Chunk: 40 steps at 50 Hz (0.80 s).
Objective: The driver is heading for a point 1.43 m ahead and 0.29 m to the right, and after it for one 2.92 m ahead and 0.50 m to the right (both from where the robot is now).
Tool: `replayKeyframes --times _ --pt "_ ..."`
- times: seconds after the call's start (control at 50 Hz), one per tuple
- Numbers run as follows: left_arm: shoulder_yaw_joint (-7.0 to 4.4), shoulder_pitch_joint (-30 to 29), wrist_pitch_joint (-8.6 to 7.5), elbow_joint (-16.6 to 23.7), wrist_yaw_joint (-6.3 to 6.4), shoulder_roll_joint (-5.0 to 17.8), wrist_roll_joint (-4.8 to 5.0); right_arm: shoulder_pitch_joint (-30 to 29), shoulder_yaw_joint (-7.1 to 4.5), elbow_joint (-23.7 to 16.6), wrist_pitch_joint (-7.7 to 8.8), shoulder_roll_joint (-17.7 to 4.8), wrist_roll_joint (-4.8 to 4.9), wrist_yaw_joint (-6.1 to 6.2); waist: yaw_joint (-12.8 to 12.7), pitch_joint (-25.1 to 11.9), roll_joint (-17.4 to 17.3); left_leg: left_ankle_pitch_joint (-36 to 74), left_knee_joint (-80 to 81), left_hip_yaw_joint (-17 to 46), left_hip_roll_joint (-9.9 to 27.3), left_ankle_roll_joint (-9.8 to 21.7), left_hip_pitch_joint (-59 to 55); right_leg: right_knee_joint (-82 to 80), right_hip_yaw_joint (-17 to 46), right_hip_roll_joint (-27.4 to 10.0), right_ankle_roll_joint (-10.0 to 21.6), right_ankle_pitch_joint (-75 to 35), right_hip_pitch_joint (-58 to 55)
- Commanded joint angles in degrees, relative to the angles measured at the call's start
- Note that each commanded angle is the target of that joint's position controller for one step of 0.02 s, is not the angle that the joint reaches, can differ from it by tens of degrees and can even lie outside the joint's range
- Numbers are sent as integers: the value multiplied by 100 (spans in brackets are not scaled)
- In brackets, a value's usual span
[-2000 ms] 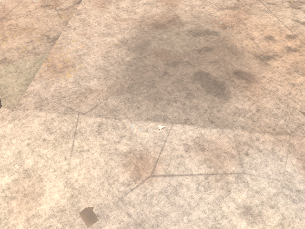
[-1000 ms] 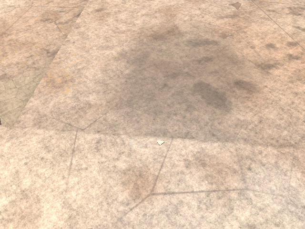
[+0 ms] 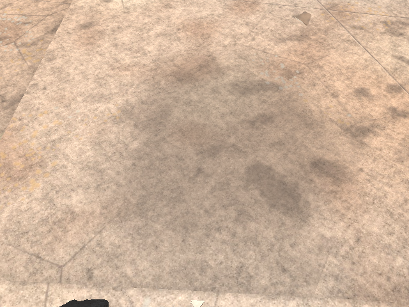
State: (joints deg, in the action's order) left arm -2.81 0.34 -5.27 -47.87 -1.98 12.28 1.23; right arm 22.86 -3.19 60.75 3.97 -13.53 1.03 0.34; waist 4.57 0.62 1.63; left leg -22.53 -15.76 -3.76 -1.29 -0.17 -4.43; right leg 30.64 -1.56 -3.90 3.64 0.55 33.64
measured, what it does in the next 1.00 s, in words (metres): walks ahead: right foot, then left foot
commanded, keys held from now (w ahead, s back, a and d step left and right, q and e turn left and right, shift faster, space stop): w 1.00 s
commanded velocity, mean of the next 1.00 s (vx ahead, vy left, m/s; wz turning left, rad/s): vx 0.50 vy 0.00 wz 0.00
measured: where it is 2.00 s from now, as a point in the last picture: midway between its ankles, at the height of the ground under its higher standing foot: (204, 155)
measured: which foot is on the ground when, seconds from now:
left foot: down 0.00-0.04, up 0.06-0.54, down 0.56-1.00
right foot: up 0.00-0.00, down 0.02-0.60, up 0.62-1.00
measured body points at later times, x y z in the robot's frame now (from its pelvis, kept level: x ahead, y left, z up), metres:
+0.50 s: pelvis +0.28 -0.02 +0.01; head +0.29 -0.02 +0.46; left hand +0.25 +0.25 -0.13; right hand +0.47 -0.26 -0.10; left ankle +0.44 +0.13 -0.69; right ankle +0.17 -0.12 -0.73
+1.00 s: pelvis +0.55 +0.01 -0.01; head +0.58 +0.01 +0.44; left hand +0.77 +0.24 -0.10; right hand +0.52 -0.26 -0.15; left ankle +0.43 +0.12 -0.73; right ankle +0.74 -0.13 -0.72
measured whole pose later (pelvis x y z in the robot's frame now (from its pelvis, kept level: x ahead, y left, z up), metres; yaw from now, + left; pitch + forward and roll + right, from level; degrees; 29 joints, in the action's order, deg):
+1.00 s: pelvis +0.55 +0.01 -0.01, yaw +1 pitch +2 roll +2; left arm -4.1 1.9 -5.2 -45.9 -4.0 14.3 0.6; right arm 23.4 -3.8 57.4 5.7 -12.8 1.2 1.4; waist 5.0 -0.9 3.2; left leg -27.6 -31.0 -4.0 -2.0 1.1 5.8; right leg 28.1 2.0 -4.4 4.7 -20.1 33.8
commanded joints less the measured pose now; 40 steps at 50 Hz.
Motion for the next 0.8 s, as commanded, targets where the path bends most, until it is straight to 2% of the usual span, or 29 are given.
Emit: replayKeyframes --times 0.02,0.04,0.06,0.08,0.1,0.12,0.14,0.16,0.18,0.22,0.26,0.34,0.42,0.44,0.52,0.54,0.56,0.58,0.6,0.62,0.64,0.66,0.68,0.7,0.72,0.74,0.76,0.78,0.8 --pt "-378 1268 -87 -37 -10 1031 -8 -158 -155 -233 -69 -890 5 28 -1065 -574 -584 4878 -1737 329 1255 735 393 -98 -253 358 380 284 -1994" --pt "-510 2360 -74 -250 45 1517 -82 -36 -59 -357 -63 -672 -100 26 -1336 -1495 93 3336 -3671 41 876 510 1655 74 1001 -718 764 160 -3859" --pt "-545 2633 -61 -396 -6 1820 -98 716 153 -368 80 131 -70 -39 -893 -2302 1612 -631 -5624 342 -254 191 3821 -858 3951 -1920 1682 1452 -5623" --pt "-391 2585 -57 -339 -12 1261 -61 374 23 -334 227 -463 80 -75 -1079 -2247 1135 -949 -6296 1104 -14 294 4482 -1297 4393 -1836 1498 1984 -5637" --pt "-313 2100 -61 -273 16 987 -42 -240 -53 -522 305 -731 190 -86 -1051 -1369 856 -545 -6430 962 277 376 4911 -1287 3458 -1663 1223 1605 -4944" --pt "-257 1631 -67 -156 29 862 -79 -583 -61 -599 331 -748 166 -35 -887 -908 262 1 -6180 825 575 385 4717 -1387 2715 -1465 1087 844 -4022" --pt "-223 1324 -83 -126 14 729 -158 -722 -108 -624 302 -703 83 8 -692 -594 83 345 -5778 798 768 374 4425 -1527 2208 -1256 1013 329 -3245" --pt "-170 1189 -112 -140 -7 554 -219 -593 -128 -597 214 -611 58 19 -482 -498 160 550 -5523 846 924 393 4063 -1691 1817 -1062 949 122 -2802" --pt "-163 1218 -130 -191 -22 502 -218 -476 -125 -574 130 -477 61 25 -392 -458 226 630 -5314 834 964 391 3870 -1847 1650 -988 966 119 -2588" --pt "-188 1407 -154 -298 20 610 -179 -510 -137 -596 19 -396 42 55 -322 -258 172 752 -4860 785 1030 324 3935 -2083 1392 -950 1036 -21 -2383" --pt "-238 1593 -139 -375 111 801 -184 -958 -153 -764 -19 -423 -14 71 -369 -39 96 1267 -4234 773 1074 226 4348 -2245 1226 -969 1035 -148 -2409" --pt "-237 1863 -78 -488 235 863 -122 -1834 -145 -1062 37 -380 -78 -15 -561 171 101 2641 -2760 673 972 159 4510 -2366 729 -736 809 -200 -2514" --pt "-257 2176 -79 -695 240 925 -74 -2486 -91 -1268 95 -309 -29 -112 -766 265 193 3210 -1860 349 633 143 3751 -2388 281 -531 735 -124 -2407" --pt "-270 2252 -100 -731 244 941 -174 -2197 -150 -1146 123 -438 -43 -169 -664 93 226 3504 -2516 443 679 197 3609 -2130 319 -783 807 -390 -2571" --pt "-284 2193 9 -745 245 853 -108 -2354 -185 -1264 222 -586 -23 -316 -548 286 235 1968 -2308 356 641 508 4078 -1336 441 -1096 733 -1184 -3462" --pt "-292 2019 36 -697 259 889 -83 -2004 -239 -1169 248 -684 -5 -330 -328 129 416 1634 -2163 179 471 598 3408 -935 361 -1032 655 -1906 -3329" --pt "-288 1796 53 -638 262 891 -41 -1180 -338 -893 284 -842 -8 -350 73 -205 431 1670 -1975 -19 236 711 2308 -59 245 -861 592 -2661 -3021" --pt "-249 1679 47 -562 265 844 2 -158 -486 -566 311 -1185 -17 -347 520 -682 136 2021 -1638 102 291 911 1021 1382 42 -461 429 -2517 -2437" --pt "-126 2499 -7 -538 216 381 -72 267 -611 -518 292 -1754 -15 -323 189 -1395 -1247 1393 -1366 2240 1758 1726 -746 3783 -175 271 55 533 -620" --pt "-39 2735 -186 -557 151 114 -15 332 -467 -575 274 -1407 33 -374 72 -1790 -2082 711 -279 4360 2307 2213 -1349 4878 534 849 64 3254 784" --pt "-187 1954 -265 -319 155 722 173 139 -345 -557 263 -960 113 -373 184 -1088 -1562 553 7 3984 2192 1960 -812 5133 789 484 198 2942 1378" --pt "-239 1477 -225 -106 197 895 223 -377 -252 -692 239 -707 59 -378 23 -620 -1011 923 -52 3247 2066 1756 -94 5026 658 173 261 2421 1433" --pt "-264 1402 -138 -81 228 851 112 -811 -183 -803 243 -578 -31 -402 -208 -377 -550 1464 -12 2758 1998 1693 736 4734 654 -76 221 2004 1088" --pt "-289 1488 -25 -83 253 743 22 -1071 -162 -857 255 -517 -75 -380 -423 -295 -541 1527 133 2312 1798 1573 1331 4269 709 -309 201 1792 619" --pt "-297 1559 57 -35 254 662 32 -1167 -141 -830 263 -491 -66 -335 -573 -182 -509 1440 312 2025 1655 1485 1682 3848 717 -396 185 1728 347" --pt "-275 1478 104 15 264 515 19 -1080 -171 -754 260 -591 -75 -274 -613 -87 -463 1632 450 1766 1555 1475 1878 3448 603 -424 108 1676 228" --pt "-268 1303 114 101 280 494 -6 -970 -198 -706 285 -717 -86 -210 -592 33 -435 2037 573 1584 1529 1489 1894 3056 541 -445 10 1441 311" --pt "-277 1255 99 96 247 516 -75 -754 -250 -658 311 -844 -174 -147 -525 -109 -252 2380 439 1493 1557 1517 1619 2914 532 -449 -40 872 442" --pt "-315 1114 76 144 220 563 -62 -608 -246 -636 335 -857 -141 -100 -508 -46 -192 2329 417 1199 1333 1408 1491 2306 505 -409 -56 205 624"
